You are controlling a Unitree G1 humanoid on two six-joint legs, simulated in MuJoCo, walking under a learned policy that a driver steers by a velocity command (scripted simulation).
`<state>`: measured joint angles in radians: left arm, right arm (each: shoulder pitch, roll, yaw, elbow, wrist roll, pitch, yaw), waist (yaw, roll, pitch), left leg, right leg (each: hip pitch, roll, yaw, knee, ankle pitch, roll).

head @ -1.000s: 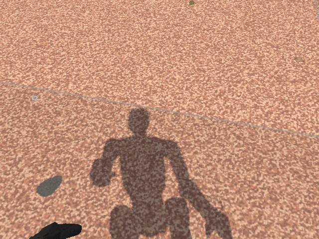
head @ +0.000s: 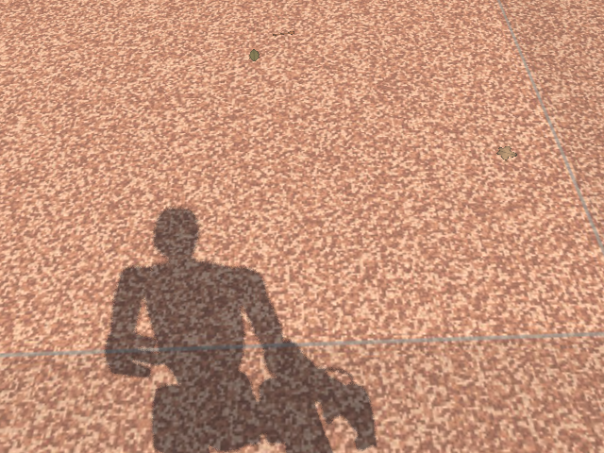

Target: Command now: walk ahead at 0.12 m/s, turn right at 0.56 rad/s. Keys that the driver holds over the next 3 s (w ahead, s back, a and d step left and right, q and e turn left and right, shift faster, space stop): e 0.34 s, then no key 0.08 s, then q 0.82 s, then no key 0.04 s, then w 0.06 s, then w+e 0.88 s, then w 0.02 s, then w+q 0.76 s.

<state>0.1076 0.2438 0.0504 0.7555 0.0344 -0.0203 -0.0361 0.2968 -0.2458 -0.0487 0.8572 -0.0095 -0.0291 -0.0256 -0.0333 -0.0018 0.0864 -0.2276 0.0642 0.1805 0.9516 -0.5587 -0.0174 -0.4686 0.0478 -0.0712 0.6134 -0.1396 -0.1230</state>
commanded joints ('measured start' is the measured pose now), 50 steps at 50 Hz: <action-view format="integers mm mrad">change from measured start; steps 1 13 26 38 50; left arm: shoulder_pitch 226 131 203 35 6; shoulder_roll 247 181 43 107 156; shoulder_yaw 80 66 14 16 5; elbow -25 -46 -9 -9 -48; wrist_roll -48 -19 -35 -44 -9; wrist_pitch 23 50 61 41 34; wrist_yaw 32 36 47 82 83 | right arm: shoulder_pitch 55 -100 -71 23 -51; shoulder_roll -100 -97 -142 -210 -196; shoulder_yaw -19 -22 0 -48 -77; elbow -94 -142 -154 -75 -79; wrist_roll -11 -20 -28 -1 -16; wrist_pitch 20 79 29 38 84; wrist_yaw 1 -6 -21 10 19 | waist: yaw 89 56 77 -2 -8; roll -73 -99 153 154 -71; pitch -336 -148 -157 -140 -41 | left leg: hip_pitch -382 -312 107 269 -257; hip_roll -36 -40 193 131 -141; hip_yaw -209 -242 -575 -657 -303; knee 450 14 -775 -544 116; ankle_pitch -33 200 201 1001 68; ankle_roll -15 -32 158 237 15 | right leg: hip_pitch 539 221 75 18 262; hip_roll -402 -169 17 38 -346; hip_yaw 527 484 337 131 372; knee -202 -378 -102 78 -373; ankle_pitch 632 -155 -280 -359 157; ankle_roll -287 -94 87 143 -98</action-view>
